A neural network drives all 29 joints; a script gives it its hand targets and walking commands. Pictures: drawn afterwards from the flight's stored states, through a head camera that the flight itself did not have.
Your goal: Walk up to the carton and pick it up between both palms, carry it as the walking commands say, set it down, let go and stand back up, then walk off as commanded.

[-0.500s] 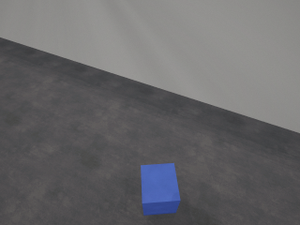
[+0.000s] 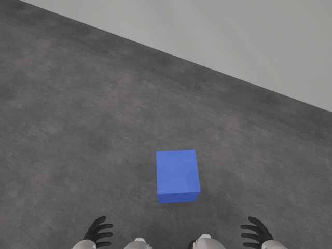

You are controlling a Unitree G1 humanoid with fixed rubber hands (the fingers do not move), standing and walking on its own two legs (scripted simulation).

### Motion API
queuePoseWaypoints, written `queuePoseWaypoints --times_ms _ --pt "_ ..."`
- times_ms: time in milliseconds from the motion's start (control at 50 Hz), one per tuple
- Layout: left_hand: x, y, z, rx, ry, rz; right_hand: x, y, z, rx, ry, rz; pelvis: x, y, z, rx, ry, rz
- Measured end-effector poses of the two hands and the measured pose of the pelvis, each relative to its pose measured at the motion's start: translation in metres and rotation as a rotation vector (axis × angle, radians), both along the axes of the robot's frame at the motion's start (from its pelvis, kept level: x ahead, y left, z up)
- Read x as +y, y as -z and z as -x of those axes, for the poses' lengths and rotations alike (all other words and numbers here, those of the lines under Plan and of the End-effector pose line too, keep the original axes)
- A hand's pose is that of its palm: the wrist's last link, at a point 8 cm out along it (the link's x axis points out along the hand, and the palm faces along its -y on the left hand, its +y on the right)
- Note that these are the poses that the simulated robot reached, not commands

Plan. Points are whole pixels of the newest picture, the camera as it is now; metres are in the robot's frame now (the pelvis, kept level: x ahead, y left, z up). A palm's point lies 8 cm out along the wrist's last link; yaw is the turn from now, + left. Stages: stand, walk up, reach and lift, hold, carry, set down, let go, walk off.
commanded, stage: reach and lift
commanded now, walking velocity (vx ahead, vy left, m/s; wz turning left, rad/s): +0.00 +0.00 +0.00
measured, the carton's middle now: (176, 177) +0.46 -0.03 -0.62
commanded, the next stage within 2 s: none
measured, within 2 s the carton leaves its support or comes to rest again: neither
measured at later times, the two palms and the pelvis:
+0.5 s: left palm (105, 210) +0.23 +0.19 -0.14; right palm (255, 210) +0.23 -0.23 -0.15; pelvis -0.07 -0.01 -0.05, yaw +0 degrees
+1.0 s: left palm (122, 165) +0.37 +0.17 -0.17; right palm (238, 160) +0.39 -0.22 -0.18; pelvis -0.07 -0.02 -0.08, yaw +2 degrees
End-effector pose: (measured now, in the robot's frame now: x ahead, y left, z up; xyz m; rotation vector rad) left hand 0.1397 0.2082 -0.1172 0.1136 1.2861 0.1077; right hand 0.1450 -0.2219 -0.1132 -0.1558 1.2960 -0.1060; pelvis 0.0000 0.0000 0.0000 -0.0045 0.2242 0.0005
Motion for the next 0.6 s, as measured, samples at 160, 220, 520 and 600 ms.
queuePoseWaypoints --times_ms 160,220,520,600 --pt "-0.004 0.014 -0.03 -0.148 0.022 -0.012 -0.004 0.017 -0.025 -0.138 -0.026 -0.008 0.003 0.023 0.018 0.065 0.011 -0.012" --pt "-0.009 0.015 -0.033 -0.172 0.014 -0.012 -0.003 0.02 -0.028 -0.167 -0.024 -0.021 0.004 0.028 0.026 0.064 0.014 -0.016" --pt "-0.019 0.025 -0.094 -0.291 -0.012 -0.029 -0.004 0.036 -0.096 -0.284 -0.034 -0.042 -0.006 0.053 0.069 0.076 0.008 -0.027" --pt "-0.024 0.027 -0.117 -0.329 -0.021 -0.031 -0.002 0.038 -0.125 -0.322 -0.041 -0.039 -0.011 0.058 0.075 0.116 0.004 -0.03"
